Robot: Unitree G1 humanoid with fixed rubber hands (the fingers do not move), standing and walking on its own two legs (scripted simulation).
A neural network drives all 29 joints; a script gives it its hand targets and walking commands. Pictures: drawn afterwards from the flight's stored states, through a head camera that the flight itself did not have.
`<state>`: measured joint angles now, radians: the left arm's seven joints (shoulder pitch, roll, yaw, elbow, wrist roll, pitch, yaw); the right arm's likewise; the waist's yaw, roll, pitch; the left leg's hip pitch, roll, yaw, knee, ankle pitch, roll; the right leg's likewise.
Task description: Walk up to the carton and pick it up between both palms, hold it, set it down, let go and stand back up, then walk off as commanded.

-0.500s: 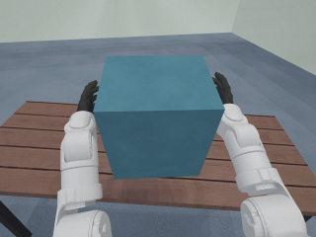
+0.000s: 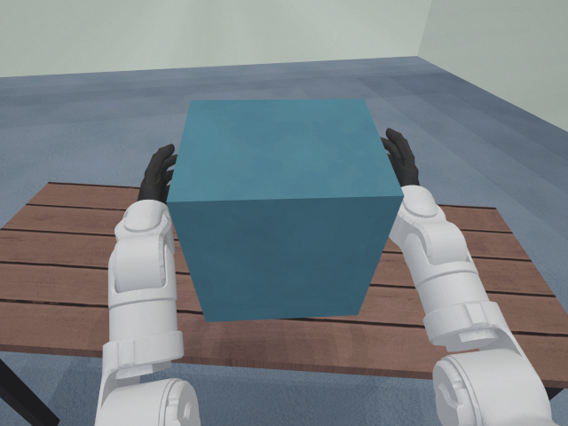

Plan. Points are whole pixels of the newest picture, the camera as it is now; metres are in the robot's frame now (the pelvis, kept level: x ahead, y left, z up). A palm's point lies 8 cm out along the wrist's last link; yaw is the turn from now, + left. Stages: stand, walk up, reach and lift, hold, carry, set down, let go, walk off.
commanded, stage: hold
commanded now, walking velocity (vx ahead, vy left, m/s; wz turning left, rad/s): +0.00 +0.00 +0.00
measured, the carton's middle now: (280, 216) +0.37 -0.01 +0.15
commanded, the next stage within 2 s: set down in 0.40 s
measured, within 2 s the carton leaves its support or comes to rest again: neither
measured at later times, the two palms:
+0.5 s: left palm (152, 205) +0.36 +0.16 +0.20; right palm (400, 187) +0.35 -0.17 +0.21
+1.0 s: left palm (158, 228) +0.38 +0.17 +0.14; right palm (378, 205) +0.39 -0.16 +0.16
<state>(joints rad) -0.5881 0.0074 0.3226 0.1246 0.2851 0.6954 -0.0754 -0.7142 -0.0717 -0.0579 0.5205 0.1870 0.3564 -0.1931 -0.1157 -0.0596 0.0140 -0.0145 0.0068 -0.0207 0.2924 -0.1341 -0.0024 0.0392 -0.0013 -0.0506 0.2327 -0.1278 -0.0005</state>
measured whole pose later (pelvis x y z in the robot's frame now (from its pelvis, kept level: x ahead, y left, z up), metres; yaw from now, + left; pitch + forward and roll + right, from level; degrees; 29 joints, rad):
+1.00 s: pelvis +0.02 -0.01 +0.00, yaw +1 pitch -8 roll +0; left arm -0.51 -0.03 0.31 0.26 0.31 0.42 -0.05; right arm -0.63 0.00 -0.17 0.68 -0.01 -0.01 -0.10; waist -0.05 -0.07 0.07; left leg 0.01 0.01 -0.03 0.29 -0.16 -0.02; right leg 0.07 0.00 -0.07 0.24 -0.16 -0.01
